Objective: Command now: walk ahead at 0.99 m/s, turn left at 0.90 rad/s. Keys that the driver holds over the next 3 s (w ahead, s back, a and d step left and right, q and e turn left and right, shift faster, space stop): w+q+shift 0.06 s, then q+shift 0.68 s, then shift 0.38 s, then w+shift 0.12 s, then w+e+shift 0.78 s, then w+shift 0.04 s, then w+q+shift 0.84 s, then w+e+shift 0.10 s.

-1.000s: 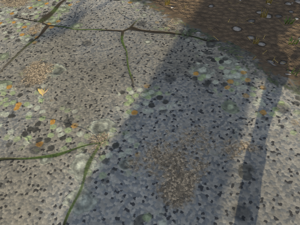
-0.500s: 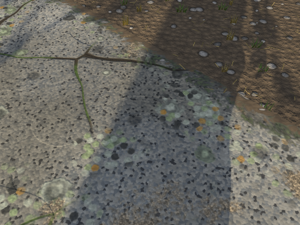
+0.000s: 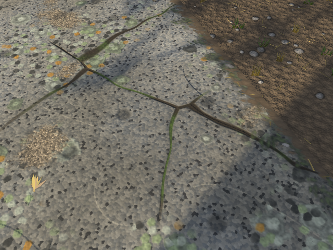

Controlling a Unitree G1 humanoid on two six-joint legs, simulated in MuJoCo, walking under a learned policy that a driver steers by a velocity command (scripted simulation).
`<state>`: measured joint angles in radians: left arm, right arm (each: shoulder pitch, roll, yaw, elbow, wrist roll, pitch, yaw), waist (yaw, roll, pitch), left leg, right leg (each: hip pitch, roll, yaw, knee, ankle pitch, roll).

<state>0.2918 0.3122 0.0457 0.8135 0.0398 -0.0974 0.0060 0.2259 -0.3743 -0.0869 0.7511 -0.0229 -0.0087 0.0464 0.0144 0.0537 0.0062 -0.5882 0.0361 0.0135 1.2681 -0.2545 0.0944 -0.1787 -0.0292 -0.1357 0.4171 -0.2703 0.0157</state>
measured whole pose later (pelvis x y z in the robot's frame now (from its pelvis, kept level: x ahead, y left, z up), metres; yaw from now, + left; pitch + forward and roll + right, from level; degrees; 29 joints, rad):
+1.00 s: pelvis +0.47 +0.00 -0.01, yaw +53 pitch +1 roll -2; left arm 0.16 0.28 0.07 0.68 -0.01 0.02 0.03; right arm 0.16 -0.29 -0.05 0.63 0.01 0.06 0.00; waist 0.03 -0.01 0.06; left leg -0.34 0.01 -0.03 0.68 -0.34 -0.01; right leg -0.37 -0.03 -0.04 0.49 -0.13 0.01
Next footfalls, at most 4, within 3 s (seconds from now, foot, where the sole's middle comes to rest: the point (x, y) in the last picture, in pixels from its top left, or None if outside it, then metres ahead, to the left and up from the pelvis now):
0.24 left None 0.41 0.07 -0.78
0.64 right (180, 209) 0.65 0.01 -0.78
1.02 left None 0.40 0.10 -0.78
1.52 right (173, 207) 0.66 0.04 -0.78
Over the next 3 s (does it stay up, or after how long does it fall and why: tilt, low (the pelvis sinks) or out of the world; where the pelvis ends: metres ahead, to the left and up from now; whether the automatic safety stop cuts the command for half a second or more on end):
stays up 1.67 0.66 -0.01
